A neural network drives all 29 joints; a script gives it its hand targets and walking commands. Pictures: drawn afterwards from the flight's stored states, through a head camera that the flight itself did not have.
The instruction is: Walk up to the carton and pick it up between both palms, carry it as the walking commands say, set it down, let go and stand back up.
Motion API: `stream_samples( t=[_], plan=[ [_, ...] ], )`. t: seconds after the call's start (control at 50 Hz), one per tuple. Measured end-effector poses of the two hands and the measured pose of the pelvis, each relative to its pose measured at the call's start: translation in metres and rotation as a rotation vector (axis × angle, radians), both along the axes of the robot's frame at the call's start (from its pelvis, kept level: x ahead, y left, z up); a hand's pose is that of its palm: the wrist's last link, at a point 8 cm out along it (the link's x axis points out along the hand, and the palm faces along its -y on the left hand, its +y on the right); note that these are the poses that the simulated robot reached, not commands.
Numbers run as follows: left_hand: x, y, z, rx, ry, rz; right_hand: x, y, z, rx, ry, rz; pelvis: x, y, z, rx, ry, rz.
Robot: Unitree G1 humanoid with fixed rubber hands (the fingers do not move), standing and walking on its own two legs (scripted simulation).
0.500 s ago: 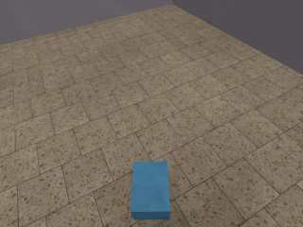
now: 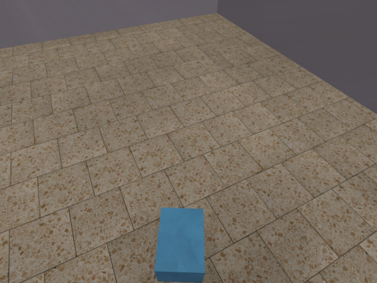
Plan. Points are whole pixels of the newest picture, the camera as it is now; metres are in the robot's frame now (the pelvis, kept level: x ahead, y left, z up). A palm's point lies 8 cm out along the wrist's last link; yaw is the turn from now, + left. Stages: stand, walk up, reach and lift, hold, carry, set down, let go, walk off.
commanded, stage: stand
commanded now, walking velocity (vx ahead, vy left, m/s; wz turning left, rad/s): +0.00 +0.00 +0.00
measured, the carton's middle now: (181, 244) +0.43 +0.02 -0.68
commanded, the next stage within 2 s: reach and lift in 0.10 s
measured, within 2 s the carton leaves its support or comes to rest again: neither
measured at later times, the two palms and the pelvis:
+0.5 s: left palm out of the picture +0.15 +0.22 -0.14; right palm out of the picture +0.14 -0.23 -0.15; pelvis -0.01 -0.01 -0.03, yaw +1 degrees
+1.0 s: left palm (108, 255) +0.24 +0.21 -0.18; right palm (268, 259) +0.22 -0.21 -0.18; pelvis -0.08 +0.00 -0.09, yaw +0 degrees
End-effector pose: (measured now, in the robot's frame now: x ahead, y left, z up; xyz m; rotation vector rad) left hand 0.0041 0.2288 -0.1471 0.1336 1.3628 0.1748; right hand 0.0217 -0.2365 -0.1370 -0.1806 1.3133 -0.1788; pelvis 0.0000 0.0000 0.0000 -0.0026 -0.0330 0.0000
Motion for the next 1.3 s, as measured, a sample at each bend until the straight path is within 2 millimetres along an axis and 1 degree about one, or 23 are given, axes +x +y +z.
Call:
stream_samples(
  t=[0.1, 0.12, 0.14, 0.16, 0.2, 0.24, 0.26, 0.28, 0.3, 0.32, 0.36, 0.42, 0.46, 0.52, 0.64, 0.82, 0.9, 1.06, 1.18, 1.3],
  plan=[
    [-0.011, 0.000, 0.001, 0.007, 0.031, 0.007, -0.001, 0.002, -0.002, 0.009, 0.009, -0.002, 0.001, -0.001, 0.000, 0.000, 0.000, -0.002],
    [-0.007, 0.000, 0.001, 0.007, 0.020, 0.005, 0.004, 0.002, -0.003, 0.014, -0.004, -0.012, 0.001, -0.001, -0.001, -0.002, 0.031, -0.002],
    [0.008, 0.001, 0.002, 0.010, -0.017, -0.006, 0.015, 0.002, -0.004, 0.022, -0.030, -0.024, -0.001, -0.002, -0.005, -0.001, 0.059, 0.001],
    [0.030, 0.002, 0.003, 0.015, -0.068, -0.027, 0.030, 0.002, -0.005, 0.029, -0.055, -0.022, -0.004, -0.002, -0.009, 0.000, 0.073, 0.007],
    [0.082, 0.005, 0.010, 0.024, -0.152, -0.059, 0.066, 0.002, -0.004, 0.040, -0.088, 0.017, -0.010, -0.003, -0.015, 0.001, 0.091, 0.017],
    [0.126, 0.006, 0.020, 0.023, -0.177, -0.071, 0.100, -0.001, 0.000, 0.031, -0.088, 0.047, -0.014, -0.004, -0.018, 0.004, 0.106, 0.018],
    [0.143, 0.007, 0.024, 0.025, -0.175, -0.073, 0.114, -0.002, 0.003, 0.025, -0.083, 0.052, -0.015, -0.004, -0.019, 0.004, 0.119, 0.018],
    [0.155, 0.007, 0.028, 0.025, -0.166, -0.073, 0.124, -0.003, 0.006, 0.020, -0.074, 0.053, -0.014, -0.005, -0.020, 0.004, 0.137, 0.017],
    [0.163, 0.006, 0.030, 0.025, -0.153, -0.072, 0.131, -0.004, 0.008, 0.020, -0.064, 0.052, -0.013, -0.005, -0.020, 0.003, 0.154, 0.016],
    [0.168, 0.005, 0.031, 0.020, -0.139, -0.071, 0.135, -0.003, 0.009, 0.021, -0.054, 0.051, -0.011, -0.006, -0.020, 0.003, 0.170, 0.015],
    [0.167, 0.000, 0.030, 0.004, -0.117, -0.067, 0.136, -0.001, 0.010, 0.029, -0.039, 0.050, -0.007, -0.007, -0.019, 0.004, 0.195, 0.012],
    [0.155, -0.007, 0.021, -0.020, -0.093, -0.063, 0.126, 0.005, 0.003, 0.046, -0.022, 0.047, -0.002, -0.008, -0.020, 0.004, 0.235, 0.008],
    [0.147, -0.011, 0.013, -0.029, -0.090, -0.064, 0.120, 0.008, -0.004, 0.055, -0.026, 0.042, -0.003, -0.009, -0.024, 0.004, 0.264, 0.009],
    [0.145, -0.011, 0.002, -0.024, -0.126, -0.078, 0.117, 0.012, -0.014, 0.059, -0.071, 0.035, -0.008, -0.010, -0.034, 0.004, 0.311, 0.010],
    [0.163, -0.006, -0.014, -0.011, -0.224, -0.119, 0.129, 0.019, -0.028, 0.061, -0.171, 0.030, -0.029, -0.010, -0.054, -0.005, 0.357, 0.011],
    [0.184, -0.010, -0.024, -0.031, -0.294, -0.114, 0.153, 0.028, -0.033, 0.061, -0.250, 0.028, -0.060, -0.004, -0.071, -0.007, 0.326, 0.007],
    [0.203, -0.011, -0.027, -0.034, -0.326, -0.110, 0.172, 0.030, -0.037, 0.062, -0.278, 0.026, -0.071, -0.001, -0.079, -0.009, 0.324, 0.009],
    [0.256, -0.019, -0.032, -0.042, -0.403, -0.113, 0.219, 0.033, -0.045, 0.062, -0.347, 0.007, -0.087, 0.004, -0.091, -0.008, 0.386, 0.008],
    [0.292, -0.025, -0.040, -0.050, -0.466, -0.112, 0.253, 0.038, -0.054, 0.071, -0.413, -0.016, -0.091, 0.005, -0.099, -0.007, 0.465, 0.005],
    [0.326, -0.028, -0.050, -0.051, -0.532, -0.095, 0.289, 0.041, -0.064, 0.072, -0.483, -0.025, -0.088, 0.005, -0.105, -0.008, 0.552, 0.005]
  ],
)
